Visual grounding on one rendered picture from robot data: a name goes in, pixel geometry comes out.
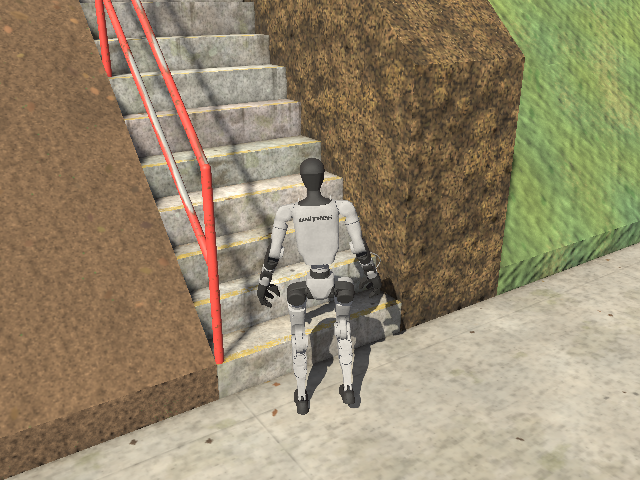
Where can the stairs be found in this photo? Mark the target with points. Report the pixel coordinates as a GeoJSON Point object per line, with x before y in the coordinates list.
{"type": "Point", "coordinates": [251, 136]}

